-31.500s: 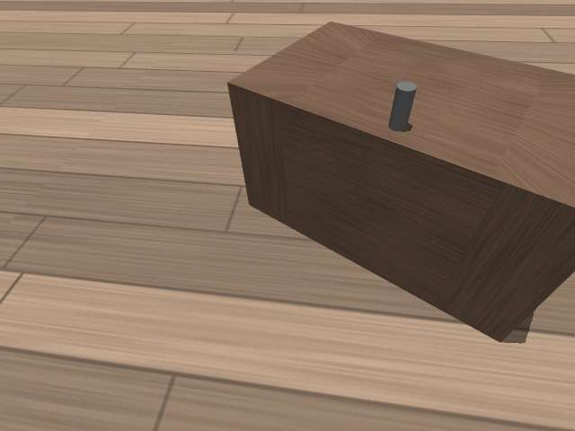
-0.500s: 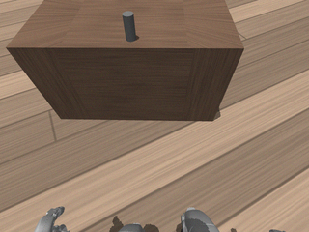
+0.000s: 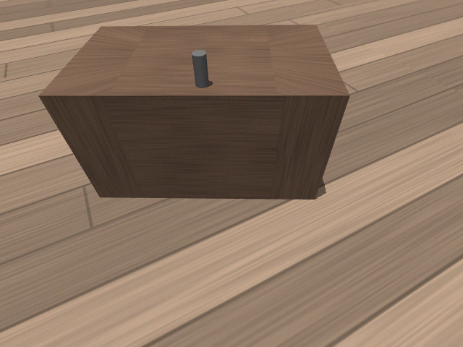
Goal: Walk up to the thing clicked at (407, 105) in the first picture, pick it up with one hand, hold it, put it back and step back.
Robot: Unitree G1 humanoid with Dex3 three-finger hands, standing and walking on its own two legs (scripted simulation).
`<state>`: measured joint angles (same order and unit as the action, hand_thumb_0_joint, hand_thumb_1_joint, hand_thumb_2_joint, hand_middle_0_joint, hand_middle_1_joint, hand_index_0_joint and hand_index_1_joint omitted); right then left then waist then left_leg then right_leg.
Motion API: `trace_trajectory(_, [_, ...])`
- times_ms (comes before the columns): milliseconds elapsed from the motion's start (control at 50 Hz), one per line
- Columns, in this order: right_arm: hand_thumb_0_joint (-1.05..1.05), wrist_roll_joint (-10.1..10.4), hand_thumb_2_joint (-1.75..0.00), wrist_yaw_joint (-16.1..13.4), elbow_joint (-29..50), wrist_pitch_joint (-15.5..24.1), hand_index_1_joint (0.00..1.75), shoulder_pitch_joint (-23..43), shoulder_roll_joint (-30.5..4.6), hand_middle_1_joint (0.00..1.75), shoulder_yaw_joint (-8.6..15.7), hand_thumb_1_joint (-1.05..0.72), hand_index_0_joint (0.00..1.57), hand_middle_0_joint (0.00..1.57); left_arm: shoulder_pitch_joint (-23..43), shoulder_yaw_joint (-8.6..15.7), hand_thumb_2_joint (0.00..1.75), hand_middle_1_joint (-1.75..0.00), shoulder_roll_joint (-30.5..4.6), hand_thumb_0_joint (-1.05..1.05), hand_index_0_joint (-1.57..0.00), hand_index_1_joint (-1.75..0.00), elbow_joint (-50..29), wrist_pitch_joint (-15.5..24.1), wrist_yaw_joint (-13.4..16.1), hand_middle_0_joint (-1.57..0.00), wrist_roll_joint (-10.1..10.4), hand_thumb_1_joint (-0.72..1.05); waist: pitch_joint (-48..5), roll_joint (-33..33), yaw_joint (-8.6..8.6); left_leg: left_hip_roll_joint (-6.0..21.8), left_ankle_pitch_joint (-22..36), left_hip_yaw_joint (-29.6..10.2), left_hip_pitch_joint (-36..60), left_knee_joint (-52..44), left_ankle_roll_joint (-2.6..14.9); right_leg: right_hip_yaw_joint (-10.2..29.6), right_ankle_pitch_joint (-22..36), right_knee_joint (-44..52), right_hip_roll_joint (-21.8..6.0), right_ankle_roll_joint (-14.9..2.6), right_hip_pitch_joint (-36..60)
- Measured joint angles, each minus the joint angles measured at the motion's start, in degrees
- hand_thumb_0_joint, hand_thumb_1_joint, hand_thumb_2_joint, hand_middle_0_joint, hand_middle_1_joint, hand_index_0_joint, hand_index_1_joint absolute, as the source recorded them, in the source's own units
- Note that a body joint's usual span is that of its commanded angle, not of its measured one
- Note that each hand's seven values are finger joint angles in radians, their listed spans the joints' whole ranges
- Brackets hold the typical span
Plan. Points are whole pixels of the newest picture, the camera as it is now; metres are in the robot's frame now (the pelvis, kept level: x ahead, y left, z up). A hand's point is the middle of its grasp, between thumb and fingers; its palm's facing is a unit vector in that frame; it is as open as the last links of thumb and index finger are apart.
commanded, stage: step back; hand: left
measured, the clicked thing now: (200, 69) +1.06 +0.19 -0.05
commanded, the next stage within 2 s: stand in 0.58 s
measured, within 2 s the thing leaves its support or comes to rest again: neither
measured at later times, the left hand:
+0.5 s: hand out of the picture +0.12 +0.27 -0.15, palm faces +0.03 -0.94 -0.35, open 7.4 cm
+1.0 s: hand out of the picture +0.14 +0.24 -0.13, palm faces +0.00 -0.94 -0.34, open 7.4 cm
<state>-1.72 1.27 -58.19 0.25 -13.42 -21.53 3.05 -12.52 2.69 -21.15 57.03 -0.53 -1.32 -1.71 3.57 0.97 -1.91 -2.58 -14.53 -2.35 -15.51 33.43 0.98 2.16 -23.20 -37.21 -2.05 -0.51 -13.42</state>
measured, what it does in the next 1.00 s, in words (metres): stands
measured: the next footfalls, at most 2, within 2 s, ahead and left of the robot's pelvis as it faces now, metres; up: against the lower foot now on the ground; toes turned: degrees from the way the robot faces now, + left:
none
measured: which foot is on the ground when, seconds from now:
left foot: down 0.00-1.00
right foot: down 0.00-1.00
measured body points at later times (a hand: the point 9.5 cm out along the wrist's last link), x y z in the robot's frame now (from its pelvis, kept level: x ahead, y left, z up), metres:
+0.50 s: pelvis +0.05 +0.01 +0.00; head +0.07 +0.02 +0.45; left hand +0.12 +0.32 -0.13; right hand +0.14 -0.29 -0.12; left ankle +0.05 +0.11 -0.73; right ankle +0.02 -0.13 -0.73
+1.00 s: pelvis +0.04 -0.01 +0.02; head +0.04 -0.01 +0.47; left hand +0.14 +0.29 -0.11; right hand +0.15 -0.30 -0.11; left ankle +0.05 +0.11 -0.73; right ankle +0.02 -0.13 -0.73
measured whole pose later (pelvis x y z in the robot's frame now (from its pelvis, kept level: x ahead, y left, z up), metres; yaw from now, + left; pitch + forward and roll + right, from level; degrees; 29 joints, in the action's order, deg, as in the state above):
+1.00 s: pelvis +0.04 -0.01 +0.02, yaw +0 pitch -4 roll +0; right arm 0.1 0.5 -63.4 0.8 -2.3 -19.7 0.5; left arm -3.5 0.2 -19.2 63.9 0.7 -0.4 -0.4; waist 4.5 -0.6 -0.1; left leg -0.1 -9.5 -0.5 -6.1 19.3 0.0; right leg -0.3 -12.3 -18.7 -0.5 0.5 -2.7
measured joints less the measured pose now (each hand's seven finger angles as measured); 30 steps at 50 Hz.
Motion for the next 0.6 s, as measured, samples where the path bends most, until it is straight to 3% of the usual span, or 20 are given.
trace_trajectory(80, [0.01,-0.3,-0.90,0.2,0.3,0.8,0.30,0.5,2.0,0.30,-0.8,-0.91,0.21,0.20,0.8,0.3,0.90,-0.30,-1.6,0.00,-0.20,-0.30,1.1,0.1,0.1,-0.21,0.6,0.90,-0.1,0.8,0.79,1.1,0.1,0.5,0.4,-1.2,0.23,-1.1,-3.4,-0.7,1.1,-1.07,-0.9])
trace_trajectory(160, [0.01,0.4,-0.90,0.1,0.1,0.2,0.30,1.3,2.4,0.30,-1.1,-0.91,0.21,0.20,2.4,0.5,0.90,-0.30,-1.4,0.00,-0.20,-0.30,2.0,1.2,0.4,-0.21,0.4,0.90,0.0,-0.7,1.38,2.6,-0.3,-0.7,0.3,-0.5,-0.89,-2.8,7.3,7.3,2.2,0.06,2.2])
trace_trajectory(260, [0.01,0.3,-0.90,0.0,-0.6,0.0,0.30,1.4,1.5,0.30,-0.6,-0.91,0.21,0.20,2.8,0.4,0.90,-0.30,-0.4,0.00,-0.20,-0.30,1.4,2.0,0.3,-0.21,-0.3,0.90,-1.2,-1.6,0.97,1.7,-8.8,-1.0,-1.9,5.2,-0.51,-3.8,5.7,7.1,1.5,-0.02,2.8])
trace_trajectory(280, [0.01,0.3,-0.90,-0.1,-0.7,0.3,0.30,1.4,1.1,0.30,-0.5,-0.91,0.21,0.20,3.0,0.3,0.90,-0.30,-0.1,0.00,-0.20,-0.30,1.4,2.1,0.4,-0.21,-0.3,0.90,-1.0,-1.8,0.92,1.9,-8.6,-0.4,-1.8,4.3,-0.41,-4.1,5.4,6.8,1.1,0.44,3.0])
trace_trajectory(320, [0.01,0.3,-0.90,-0.2,-1.1,1.1,0.30,1.8,0.6,0.30,-0.1,-0.91,0.21,0.20,3.3,0.1,0.90,-0.30,0.1,0.00,-0.20,-0.30,1.4,1.9,0.4,-0.21,-0.1,0.90,-0.5,-1.6,0.92,1.7,-0.8,0.7,-0.3,0.3,-0.33,-4.1,4.2,5.5,0.0,1.67,3.2])
trace_trajectory(340, [0.01,0.2,-0.90,-0.4,-1.3,1.4,0.30,2.1,0.7,0.30,0.0,-0.91,0.21,0.20,3.5,-0.1,0.90,-0.30,0.1,0.00,-0.20,-0.30,1.5,1.6,0.4,-0.21,0.1,0.90,-0.3,-0.9,0.80,1.1,0.4,1.3,0.2,-0.4,0.04,-3.7,3.6,4.6,-0.7,1.82,3.1])
trace_trajectory(420, [0.01,0.1,-0.90,-0.3,-1.3,1.9,0.30,3.5,1.4,0.30,-0.2,-0.91,0.21,0.20,4.5,-0.4,0.90,-0.30,-0.4,0.00,-0.20,-0.30,2.5,0.6,0.5,-0.21,0.7,0.90,-0.2,0.0,0.46,0.9,-1.7,2.1,1.0,-0.7,0.91,-2.4,-0.7,3.2,0.0,-0.57,2.2])
trace_trajectory(440, [0.01,0.2,-0.90,-0.3,-1.2,1.9,0.30,4.0,1.6,0.30,-0.4,-0.91,0.21,0.20,4.8,-0.5,0.90,-0.30,-0.6,0.00,-0.20,-0.30,2.7,0.7,0.6,-0.21,0.8,0.90,0.1,0.2,0.47,1.0,-1.8,2.1,1.2,-0.9,0.85,-2.3,0.9,3.9,0.3,-0.86,2.4])
trace_trajectory(480, [0.01,0.5,-0.90,-0.5,-1.2,1.6,0.30,4.9,1.8,0.30,-0.6,-0.91,0.21,0.20,5.4,-0.6,0.90,-0.30,-0.5,0.00,-0.20,-0.30,3.0,1.3,0.9,-0.21,0.9,0.90,0.5,-0.1,0.57,1.4,-2.2,1.8,1.5,-0.7,0.53,-2.5,4.9,6.5,0.6,0.44,3.7])
trace_trajectory(520, [0.01,0.8,-0.90,-0.7,-1.3,1.2,0.30,5.9,1.9,0.30,-0.6,-0.91,0.21,0.20,5.5,-0.7,0.90,-0.30,-0.2,0.00,-0.20,-0.30,3.0,1.9,0.9,-0.21,0.8,0.90,0.4,-0.8,0.69,2.0,-2.7,1.4,1.5,-0.4,0.22,-2.9,4.6,7.6,1.2,1.44,4.5])
trace_trajectory(600, [0.01,0.9,-0.90,-1.1,-1.4,1.2,0.30,7.8,1.9,0.30,-0.6,-0.91,0.21,0.20,6.0,-1.0,0.90,-0.30,-0.1,0.00,-0.20,-0.30,3.1,2.0,1.2,-0.21,1.1,0.90,0.6,-0.7,0.58,1.5,-3.4,1.6,2.2,-0.2,0.24,-2.7,3.1,6.4,0.7,1.65,4.7])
